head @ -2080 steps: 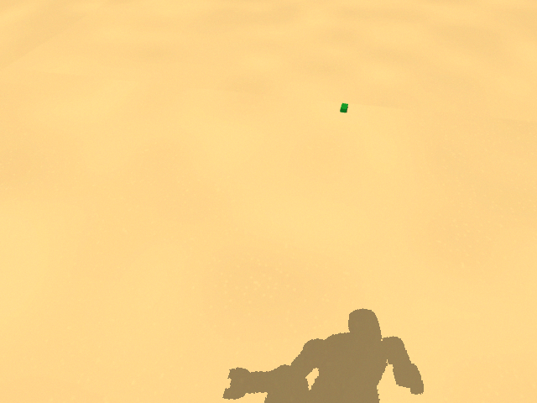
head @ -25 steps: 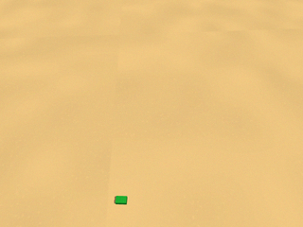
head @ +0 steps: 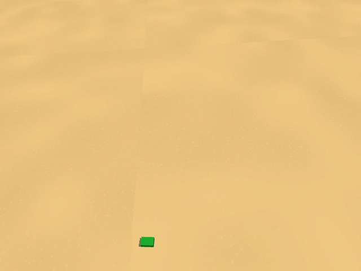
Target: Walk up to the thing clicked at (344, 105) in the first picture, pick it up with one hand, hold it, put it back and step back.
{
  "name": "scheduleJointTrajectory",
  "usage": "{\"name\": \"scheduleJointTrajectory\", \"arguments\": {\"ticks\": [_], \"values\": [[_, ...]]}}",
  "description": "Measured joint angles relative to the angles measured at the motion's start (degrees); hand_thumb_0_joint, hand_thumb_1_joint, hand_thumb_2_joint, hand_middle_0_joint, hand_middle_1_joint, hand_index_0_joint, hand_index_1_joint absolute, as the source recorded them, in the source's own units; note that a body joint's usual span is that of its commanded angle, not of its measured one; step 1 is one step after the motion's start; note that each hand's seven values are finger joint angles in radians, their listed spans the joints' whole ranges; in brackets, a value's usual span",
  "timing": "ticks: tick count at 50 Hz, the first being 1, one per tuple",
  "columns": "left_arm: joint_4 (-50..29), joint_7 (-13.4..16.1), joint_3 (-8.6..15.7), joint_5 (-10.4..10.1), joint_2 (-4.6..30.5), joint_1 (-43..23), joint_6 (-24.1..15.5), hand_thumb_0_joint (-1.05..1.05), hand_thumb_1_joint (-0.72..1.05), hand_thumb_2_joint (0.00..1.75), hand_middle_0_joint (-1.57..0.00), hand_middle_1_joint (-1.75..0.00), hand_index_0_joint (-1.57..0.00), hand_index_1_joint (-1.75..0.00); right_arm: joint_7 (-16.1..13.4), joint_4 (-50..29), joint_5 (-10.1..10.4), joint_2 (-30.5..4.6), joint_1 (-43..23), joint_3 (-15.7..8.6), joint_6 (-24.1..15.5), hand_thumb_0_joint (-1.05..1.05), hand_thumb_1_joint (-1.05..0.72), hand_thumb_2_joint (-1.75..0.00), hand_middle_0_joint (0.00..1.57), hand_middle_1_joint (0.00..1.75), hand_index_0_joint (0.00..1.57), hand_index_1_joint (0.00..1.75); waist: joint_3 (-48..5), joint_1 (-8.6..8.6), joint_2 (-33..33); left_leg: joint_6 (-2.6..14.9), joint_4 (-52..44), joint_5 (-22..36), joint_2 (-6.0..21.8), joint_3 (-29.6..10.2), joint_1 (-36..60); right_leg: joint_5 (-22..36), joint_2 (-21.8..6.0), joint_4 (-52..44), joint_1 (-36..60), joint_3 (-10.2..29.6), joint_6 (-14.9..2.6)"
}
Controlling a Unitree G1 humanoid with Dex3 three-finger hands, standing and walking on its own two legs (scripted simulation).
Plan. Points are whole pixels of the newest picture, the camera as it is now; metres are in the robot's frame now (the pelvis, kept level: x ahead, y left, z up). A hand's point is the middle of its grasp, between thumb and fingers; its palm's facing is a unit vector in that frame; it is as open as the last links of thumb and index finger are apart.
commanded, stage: stand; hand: left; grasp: from above
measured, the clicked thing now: (147, 241) +0.43 +0.21 -0.76
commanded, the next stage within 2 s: step back in 1.56 s
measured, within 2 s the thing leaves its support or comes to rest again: neither
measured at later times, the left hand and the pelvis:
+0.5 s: hand out of the picture +0.07 +0.23 -0.16, palm faces +0.02 -0.95 -0.32, open 7.4 cm; pelvis +0.01 -0.01 +0.00, yaw +0 degrees
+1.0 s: hand out of the picture +0.09 +0.24 -0.16, palm faces +0.01 -0.94 -0.33, open 7.4 cm; pelvis +0.03 -0.01 +0.00, yaw +0 degrees
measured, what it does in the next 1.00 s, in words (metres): stands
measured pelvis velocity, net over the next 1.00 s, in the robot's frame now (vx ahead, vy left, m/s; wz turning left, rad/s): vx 0.03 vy -0.01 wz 0.00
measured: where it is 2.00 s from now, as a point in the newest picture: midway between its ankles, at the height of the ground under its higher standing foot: outside the picture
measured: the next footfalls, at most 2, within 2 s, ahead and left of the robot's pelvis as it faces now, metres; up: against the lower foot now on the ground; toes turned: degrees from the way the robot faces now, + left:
none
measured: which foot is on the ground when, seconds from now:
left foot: down 0.00-1.00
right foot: down 0.00-1.00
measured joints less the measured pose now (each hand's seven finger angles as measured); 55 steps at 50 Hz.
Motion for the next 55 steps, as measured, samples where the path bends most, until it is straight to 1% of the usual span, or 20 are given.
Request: {"name": "scheduleJointTrajectory", "arguments": {"ticks": [17, 32, 55], "values": [[1.3, -0.5, -0.1, -0.5, 0.1, -2.0, -0.4, 0.01, 0.91, 0.90, -0.21, -0.30, -0.20, -0.30, 0.2, 1.3, 0.2, -0.8, -0.1, 0.8, -0.1, 0.00, -0.91, -0.89, 0.21, 0.30, 0.20, 0.30, 0.4, -0.52, 0.0, -0.85, -1.2, 0.2, 1.2, -0.4, 0.4, 0.6, 1.2, -2.0, 0.8, -0.5, -0.86], [1.4, -0.9, 0.0, -0.7, 0.5, -3.9, -0.4, 0.01, 0.91, 0.90, -0.21, -0.30, -0.20, -0.30, 0.1, 1.4, 0.4, -0.9, -1.6, 1.4, -0.7, 0.00, -0.91, -0.89, 0.21, 0.30, 0.20, 0.30, 0.3, -0.53, -0.2, -0.81, -2.6, 0.2, 1.1, -0.1, 1.2, 0.5, 1.1, -3.0, 1.3, -0.2, -0.78], [1.1, -1.2, -0.5, -1.0, 1.1, -4.6, -0.5, 0.01, 0.91, 0.90, -0.21, -0.30, -0.20, -0.30, 0.3, 1.7, 0.5, -1.9, -3.0, 1.6, -0.9, 0.00, -0.91, -0.89, 0.21, 0.30, 0.20, 0.30, 0.0, -0.48, -0.2, -0.73, -3.6, -0.3, 0.9, -0.1, 1.6, -0.2, 0.8, -3.6, 1.5, -0.2, -0.68]]}}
